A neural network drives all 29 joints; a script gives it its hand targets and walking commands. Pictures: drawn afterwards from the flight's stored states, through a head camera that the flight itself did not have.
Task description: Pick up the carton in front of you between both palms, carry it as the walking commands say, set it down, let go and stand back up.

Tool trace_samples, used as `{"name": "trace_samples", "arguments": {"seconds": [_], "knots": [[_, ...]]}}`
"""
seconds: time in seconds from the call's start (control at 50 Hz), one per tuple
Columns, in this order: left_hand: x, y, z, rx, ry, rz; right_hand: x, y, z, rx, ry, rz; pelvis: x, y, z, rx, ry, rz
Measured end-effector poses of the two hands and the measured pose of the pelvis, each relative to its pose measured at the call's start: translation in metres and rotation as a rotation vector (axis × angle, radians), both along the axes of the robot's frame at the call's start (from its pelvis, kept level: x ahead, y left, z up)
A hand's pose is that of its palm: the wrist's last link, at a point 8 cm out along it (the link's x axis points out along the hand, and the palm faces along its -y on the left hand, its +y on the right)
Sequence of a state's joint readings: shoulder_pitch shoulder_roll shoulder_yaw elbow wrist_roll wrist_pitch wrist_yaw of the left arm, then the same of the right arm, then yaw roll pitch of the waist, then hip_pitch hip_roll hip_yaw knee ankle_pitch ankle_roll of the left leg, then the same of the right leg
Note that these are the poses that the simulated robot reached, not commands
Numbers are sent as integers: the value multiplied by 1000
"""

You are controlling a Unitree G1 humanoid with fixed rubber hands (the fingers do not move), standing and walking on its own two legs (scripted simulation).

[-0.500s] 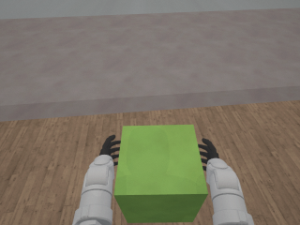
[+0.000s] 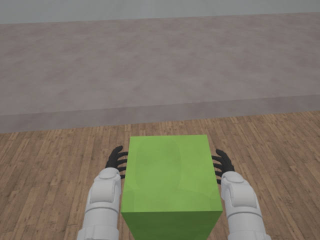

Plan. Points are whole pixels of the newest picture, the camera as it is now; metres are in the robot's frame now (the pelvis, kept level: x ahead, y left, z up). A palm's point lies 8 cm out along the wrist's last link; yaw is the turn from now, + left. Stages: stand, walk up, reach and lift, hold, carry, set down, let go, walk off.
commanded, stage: reach and lift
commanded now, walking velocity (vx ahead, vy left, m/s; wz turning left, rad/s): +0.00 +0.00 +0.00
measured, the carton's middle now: (169, 190) +0.28 +0.00 -0.05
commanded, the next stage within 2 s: hold in 0.26 s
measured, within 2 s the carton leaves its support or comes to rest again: neither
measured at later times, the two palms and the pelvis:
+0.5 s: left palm (109, 171) +0.28 +0.15 +0.05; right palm (229, 174) +0.28 -0.15 +0.05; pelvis +0.00 +0.00 +0.00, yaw +0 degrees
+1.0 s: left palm (109, 171) +0.28 +0.15 +0.05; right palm (229, 174) +0.28 -0.15 +0.05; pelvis -0.01 +0.00 +0.00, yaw +0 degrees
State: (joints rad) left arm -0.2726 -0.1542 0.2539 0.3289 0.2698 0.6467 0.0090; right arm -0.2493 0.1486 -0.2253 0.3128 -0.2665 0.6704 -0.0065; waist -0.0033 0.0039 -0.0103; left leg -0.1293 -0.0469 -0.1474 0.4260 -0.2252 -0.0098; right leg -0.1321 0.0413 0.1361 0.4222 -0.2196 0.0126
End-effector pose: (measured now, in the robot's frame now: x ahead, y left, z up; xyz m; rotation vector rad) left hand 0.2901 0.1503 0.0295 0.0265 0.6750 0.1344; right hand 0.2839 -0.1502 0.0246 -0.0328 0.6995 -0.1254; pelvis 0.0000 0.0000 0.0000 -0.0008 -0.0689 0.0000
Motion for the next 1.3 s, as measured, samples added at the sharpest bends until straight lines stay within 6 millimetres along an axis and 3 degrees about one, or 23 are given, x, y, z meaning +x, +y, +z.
{"name": "trace_samples", "arguments": {"seconds": [0.28,0.46,0.8,1.18,1.3], "knots": [[-1,0,7,3,-4,-4,-2,0,7,-4,-3,1,3,1,1,0,-15,-1],[-8,2,23,0,-33,4,-6,2,23,-2,-31,4,0,0,3,0,-39,-1],[-11,2,21,-10,-20,12,-9,1,22,8,-19,-3,-12,-1,1,0,-51,0],[-7,2,21,3,-15,4,-5,2,21,-5,-14,7,-3,0,2,0,-47,0],[0,2,22,-2,-31,8,1,2,23,-4,-29,3,5,0,-2,-1,36,7]]}}
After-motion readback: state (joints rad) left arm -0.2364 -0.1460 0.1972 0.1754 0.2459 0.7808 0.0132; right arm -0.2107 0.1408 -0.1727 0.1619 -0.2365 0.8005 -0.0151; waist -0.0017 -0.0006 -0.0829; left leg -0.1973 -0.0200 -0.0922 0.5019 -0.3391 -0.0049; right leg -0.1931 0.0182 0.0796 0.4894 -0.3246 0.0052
